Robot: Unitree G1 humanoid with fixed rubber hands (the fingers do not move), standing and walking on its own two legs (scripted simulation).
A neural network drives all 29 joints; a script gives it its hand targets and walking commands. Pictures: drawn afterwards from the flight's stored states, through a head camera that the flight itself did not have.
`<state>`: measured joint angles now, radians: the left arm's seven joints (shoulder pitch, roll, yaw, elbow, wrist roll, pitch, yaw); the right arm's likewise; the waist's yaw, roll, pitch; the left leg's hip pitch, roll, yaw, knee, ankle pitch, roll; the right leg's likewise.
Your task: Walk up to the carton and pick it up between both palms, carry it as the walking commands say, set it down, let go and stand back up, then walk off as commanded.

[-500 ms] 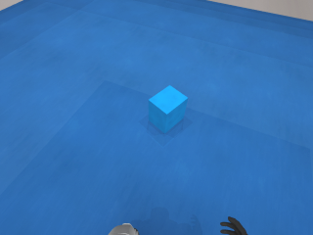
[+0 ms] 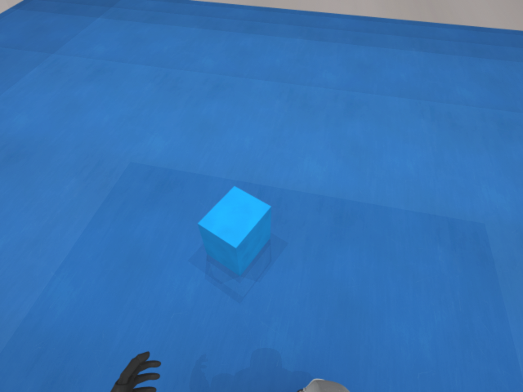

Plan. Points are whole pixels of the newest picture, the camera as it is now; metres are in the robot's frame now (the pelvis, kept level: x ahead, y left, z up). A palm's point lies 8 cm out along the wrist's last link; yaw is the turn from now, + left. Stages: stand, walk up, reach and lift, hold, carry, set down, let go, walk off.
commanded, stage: walk up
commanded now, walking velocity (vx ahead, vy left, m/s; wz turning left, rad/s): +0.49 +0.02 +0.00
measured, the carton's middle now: (237, 231) +0.77 +0.06 -0.64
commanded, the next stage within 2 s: none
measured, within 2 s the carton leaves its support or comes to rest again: neither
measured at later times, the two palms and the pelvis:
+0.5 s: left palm (100, 387) +0.18 +0.27 -0.14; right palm (357, 294) +0.29 -0.19 -0.11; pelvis +0.20 +0.04 +0.01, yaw +0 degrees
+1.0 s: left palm (151, 277) +0.35 +0.20 -0.11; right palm (390, 293) +0.29 -0.26 -0.13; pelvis +0.28 -0.02 +0.02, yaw -2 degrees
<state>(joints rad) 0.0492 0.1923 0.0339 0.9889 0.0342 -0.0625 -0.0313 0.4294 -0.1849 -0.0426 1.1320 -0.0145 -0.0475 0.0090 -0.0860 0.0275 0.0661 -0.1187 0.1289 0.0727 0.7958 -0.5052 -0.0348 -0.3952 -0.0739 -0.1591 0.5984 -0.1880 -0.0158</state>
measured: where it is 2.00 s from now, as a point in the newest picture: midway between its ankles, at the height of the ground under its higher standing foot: (238, 369)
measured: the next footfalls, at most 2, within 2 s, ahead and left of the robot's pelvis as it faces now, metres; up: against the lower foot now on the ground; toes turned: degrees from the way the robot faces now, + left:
left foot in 0.34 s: +0.28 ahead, +0.14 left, +0.00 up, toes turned +11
right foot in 0.78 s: +0.35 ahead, -0.15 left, +0.00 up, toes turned -11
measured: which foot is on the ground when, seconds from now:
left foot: up 0.00-0.32, down 0.34-0.78, up 0.80-1.00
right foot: down 0.00-0.36, up 0.38-0.76, down 0.78-1.00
